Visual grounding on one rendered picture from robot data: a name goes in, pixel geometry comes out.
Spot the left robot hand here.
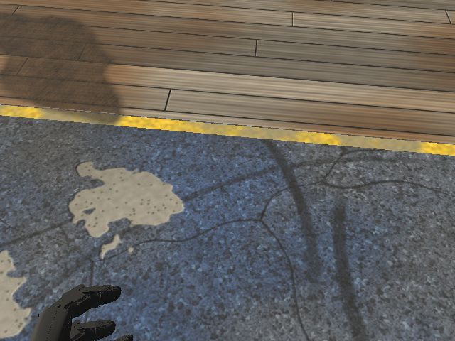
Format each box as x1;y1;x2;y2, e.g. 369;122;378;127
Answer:
29;284;133;341

